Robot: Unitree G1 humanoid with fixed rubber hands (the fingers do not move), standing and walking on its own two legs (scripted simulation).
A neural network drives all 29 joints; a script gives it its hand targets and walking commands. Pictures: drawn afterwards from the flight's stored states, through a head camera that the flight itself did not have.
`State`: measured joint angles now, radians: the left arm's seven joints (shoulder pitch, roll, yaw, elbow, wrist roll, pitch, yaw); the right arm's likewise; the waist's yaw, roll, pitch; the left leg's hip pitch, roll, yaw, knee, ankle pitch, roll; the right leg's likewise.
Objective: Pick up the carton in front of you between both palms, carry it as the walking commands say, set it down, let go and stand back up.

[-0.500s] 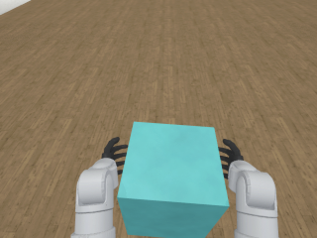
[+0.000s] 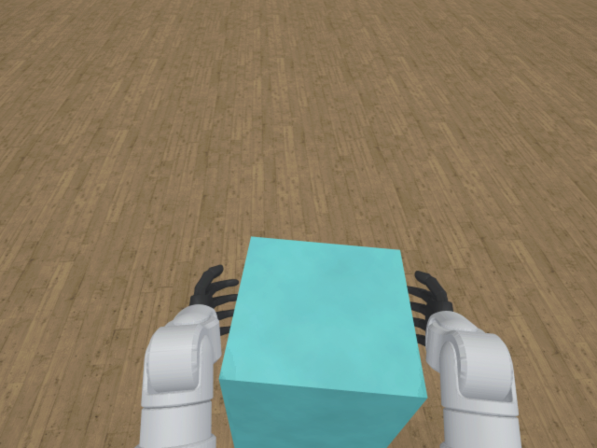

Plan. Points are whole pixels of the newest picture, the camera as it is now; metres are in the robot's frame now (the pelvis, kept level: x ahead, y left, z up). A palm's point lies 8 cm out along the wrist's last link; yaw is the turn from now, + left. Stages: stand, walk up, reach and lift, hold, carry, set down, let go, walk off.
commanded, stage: carry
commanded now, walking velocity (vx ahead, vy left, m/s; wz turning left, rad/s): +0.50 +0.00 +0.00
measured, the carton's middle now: (314, 352) +0.26 +0.00 -0.03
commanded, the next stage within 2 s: none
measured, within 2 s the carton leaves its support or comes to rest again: neither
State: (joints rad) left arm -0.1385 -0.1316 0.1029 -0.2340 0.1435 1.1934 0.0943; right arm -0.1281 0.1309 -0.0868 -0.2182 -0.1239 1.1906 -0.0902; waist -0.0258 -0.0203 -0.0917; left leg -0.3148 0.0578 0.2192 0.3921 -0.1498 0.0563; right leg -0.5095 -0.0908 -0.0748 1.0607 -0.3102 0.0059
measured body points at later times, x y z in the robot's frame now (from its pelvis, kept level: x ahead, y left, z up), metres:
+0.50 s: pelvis +0.33 -0.05 +0.00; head +0.33 -0.07 +0.45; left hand +0.59 +0.12 +0.08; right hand +0.62 -0.18 +0.07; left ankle +0.30 +0.09 -0.67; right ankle +0.34 -0.13 -0.74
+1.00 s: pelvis +0.65 +0.01 +0.01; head +0.68 +0.03 +0.45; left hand +0.93 +0.17 +0.04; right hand +0.93 -0.14 +0.05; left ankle +0.66 +0.09 -0.74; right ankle +0.66 -0.13 -0.68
